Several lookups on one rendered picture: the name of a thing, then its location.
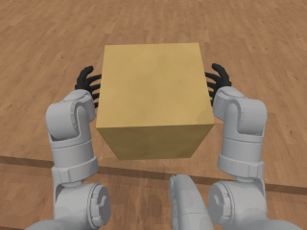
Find right robot upper arm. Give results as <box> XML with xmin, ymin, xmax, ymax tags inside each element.
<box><xmin>207</xmin><ymin>180</ymin><xmax>303</xmax><ymax>230</ymax></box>

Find robot right forearm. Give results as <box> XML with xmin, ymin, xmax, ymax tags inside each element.
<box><xmin>212</xmin><ymin>86</ymin><xmax>268</xmax><ymax>214</ymax></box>

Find robot left forearm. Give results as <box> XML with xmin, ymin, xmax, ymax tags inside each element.
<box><xmin>45</xmin><ymin>89</ymin><xmax>99</xmax><ymax>219</ymax></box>

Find carton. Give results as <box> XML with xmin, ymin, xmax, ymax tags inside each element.
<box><xmin>96</xmin><ymin>42</ymin><xmax>215</xmax><ymax>161</ymax></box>

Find right robot thigh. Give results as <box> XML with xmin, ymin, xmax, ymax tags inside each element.
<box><xmin>169</xmin><ymin>174</ymin><xmax>215</xmax><ymax>230</ymax></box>

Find robot left hand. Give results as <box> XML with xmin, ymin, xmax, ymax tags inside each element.
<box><xmin>75</xmin><ymin>65</ymin><xmax>102</xmax><ymax>108</ymax></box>

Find left robot upper arm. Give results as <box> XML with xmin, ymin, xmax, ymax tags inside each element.
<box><xmin>24</xmin><ymin>182</ymin><xmax>111</xmax><ymax>230</ymax></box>

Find robot right hand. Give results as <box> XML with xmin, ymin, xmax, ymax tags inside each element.
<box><xmin>204</xmin><ymin>63</ymin><xmax>232</xmax><ymax>106</ymax></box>

